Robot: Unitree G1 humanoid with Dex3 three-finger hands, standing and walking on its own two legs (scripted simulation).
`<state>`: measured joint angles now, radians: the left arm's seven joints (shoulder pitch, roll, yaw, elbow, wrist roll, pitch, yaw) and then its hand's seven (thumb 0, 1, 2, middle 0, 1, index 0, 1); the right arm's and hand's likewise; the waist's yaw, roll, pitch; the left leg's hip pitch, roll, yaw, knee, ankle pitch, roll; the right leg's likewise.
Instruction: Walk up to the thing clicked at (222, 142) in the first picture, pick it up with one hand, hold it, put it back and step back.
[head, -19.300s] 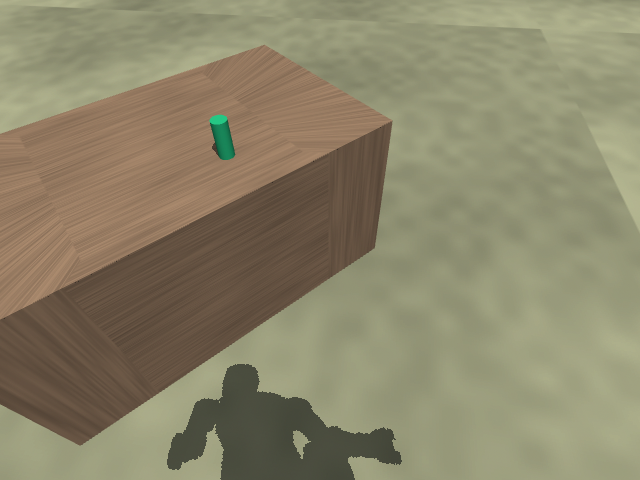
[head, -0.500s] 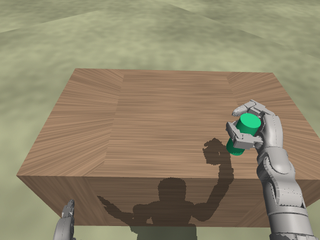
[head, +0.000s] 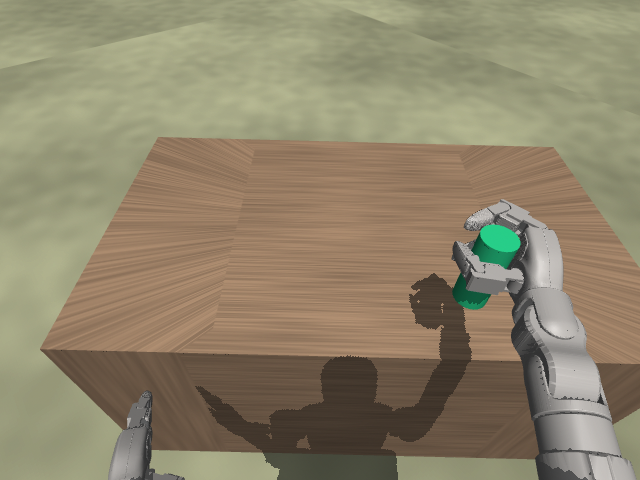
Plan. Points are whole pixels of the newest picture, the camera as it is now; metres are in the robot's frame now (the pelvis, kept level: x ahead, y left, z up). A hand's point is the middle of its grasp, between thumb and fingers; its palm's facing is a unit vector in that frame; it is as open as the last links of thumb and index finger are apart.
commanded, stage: crouch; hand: right
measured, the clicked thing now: (483, 269) +0.35 -0.17 +0.10
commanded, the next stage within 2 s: lower in 1.22 s
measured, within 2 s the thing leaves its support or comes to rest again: neither
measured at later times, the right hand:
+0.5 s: hand (456, 245) +0.43 -0.18 +0.05, palm faces +0.14 +0.99 +0.00, open 6.1 cm
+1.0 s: hand (448, 237) +0.49 -0.19 +0.01, palm faces +0.15 +0.99 +0.00, open 6.1 cm
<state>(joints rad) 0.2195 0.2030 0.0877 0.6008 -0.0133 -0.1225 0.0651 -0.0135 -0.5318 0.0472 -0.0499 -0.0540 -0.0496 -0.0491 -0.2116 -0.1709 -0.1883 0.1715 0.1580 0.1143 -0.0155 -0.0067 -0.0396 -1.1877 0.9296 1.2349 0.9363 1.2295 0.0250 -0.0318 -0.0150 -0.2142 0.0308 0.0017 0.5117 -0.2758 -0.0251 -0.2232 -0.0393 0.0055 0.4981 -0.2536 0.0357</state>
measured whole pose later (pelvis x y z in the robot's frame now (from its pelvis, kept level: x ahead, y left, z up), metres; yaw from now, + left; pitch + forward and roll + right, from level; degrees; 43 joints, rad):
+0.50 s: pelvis -0.02 -0.01 -0.03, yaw +1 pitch +9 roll +1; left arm 0.24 0.20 0.07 0.48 0.02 -0.16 0.05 -0.01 -0.55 0.06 -0.06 -0.06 -0.06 -0.06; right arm -0.63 -0.31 -0.32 0.88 0.10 -0.27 0.01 -0.01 -0.04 -1.19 0.95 1.20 0.96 1.19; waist 0.13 0.01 -0.03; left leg -0.56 0.02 -0.02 0.73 -0.32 -0.03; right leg -0.57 -0.05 0.00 0.75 -0.33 0.03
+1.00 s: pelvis -0.02 -0.02 -0.06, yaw +2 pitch +18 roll +2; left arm 0.31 0.22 0.06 0.24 0.06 -0.11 0.01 -0.01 -0.53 0.05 -0.06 -0.06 -0.06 -0.06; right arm -0.81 -0.42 -0.41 1.10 0.03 -0.37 0.01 -0.01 -0.03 -1.20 0.96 1.19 0.97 1.18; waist 0.19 0.01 -0.11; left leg -0.83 0.00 -0.02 0.91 -0.40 -0.04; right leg -0.86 -0.07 0.01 0.97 -0.42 0.02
